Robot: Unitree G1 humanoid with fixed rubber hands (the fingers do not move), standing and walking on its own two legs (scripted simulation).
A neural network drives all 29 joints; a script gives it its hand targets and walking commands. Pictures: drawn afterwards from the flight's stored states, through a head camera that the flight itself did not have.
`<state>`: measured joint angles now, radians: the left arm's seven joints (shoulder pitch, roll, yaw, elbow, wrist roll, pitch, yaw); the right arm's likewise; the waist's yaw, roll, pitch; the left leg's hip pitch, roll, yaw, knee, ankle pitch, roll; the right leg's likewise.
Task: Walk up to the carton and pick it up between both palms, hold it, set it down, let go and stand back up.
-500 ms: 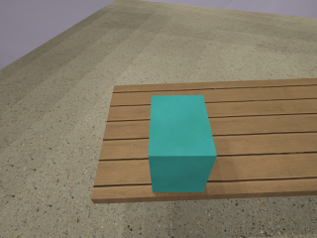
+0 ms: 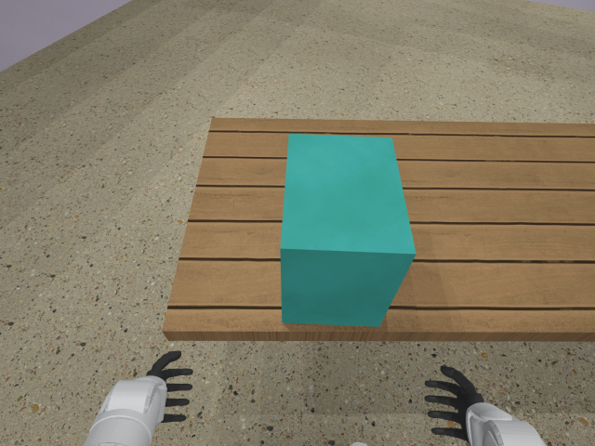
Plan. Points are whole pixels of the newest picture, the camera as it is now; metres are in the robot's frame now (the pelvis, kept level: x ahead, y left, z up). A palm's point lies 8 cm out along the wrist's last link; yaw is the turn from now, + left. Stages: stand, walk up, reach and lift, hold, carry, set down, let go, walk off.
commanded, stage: reach and lift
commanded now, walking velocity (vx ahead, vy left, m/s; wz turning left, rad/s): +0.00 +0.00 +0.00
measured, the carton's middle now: (335, 232) +0.50 -0.04 -0.06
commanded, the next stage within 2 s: none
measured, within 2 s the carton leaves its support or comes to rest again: neither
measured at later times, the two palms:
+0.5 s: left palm (158, 412) +0.19 +0.21 -0.06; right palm (471, 432) +0.18 -0.21 -0.07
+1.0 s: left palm (155, 441) +0.16 +0.20 -0.05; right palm out of the picture +0.15 -0.20 -0.04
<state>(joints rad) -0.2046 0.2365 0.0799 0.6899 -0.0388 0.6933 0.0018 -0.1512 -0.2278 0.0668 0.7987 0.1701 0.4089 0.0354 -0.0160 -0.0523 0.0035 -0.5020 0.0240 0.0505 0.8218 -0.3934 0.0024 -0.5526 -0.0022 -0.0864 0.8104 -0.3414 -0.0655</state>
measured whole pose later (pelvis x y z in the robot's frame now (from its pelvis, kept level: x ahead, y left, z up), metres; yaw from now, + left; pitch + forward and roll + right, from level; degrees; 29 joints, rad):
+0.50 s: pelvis +0.00 -0.01 +0.02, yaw -1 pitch +4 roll +0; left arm 0.07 0.19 0.05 0.37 -0.07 0.49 -0.02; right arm 0.11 -0.14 0.04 0.50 0.11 0.18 0.00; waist 0.02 -0.01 0.06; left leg -0.39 0.04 0.05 0.62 -0.27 -0.02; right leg -0.45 0.03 -0.08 0.61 -0.24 -0.07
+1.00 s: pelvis +0.00 -0.02 +0.04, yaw +0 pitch -2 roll +1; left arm 0.19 0.19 -0.02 0.50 -0.07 0.11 0.03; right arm 0.25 -0.05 -0.01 0.58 0.04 -0.10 -0.02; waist 0.02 -0.04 0.06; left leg -0.19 0.03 0.04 0.45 -0.23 -0.02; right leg -0.25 0.03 -0.10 0.45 -0.18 -0.07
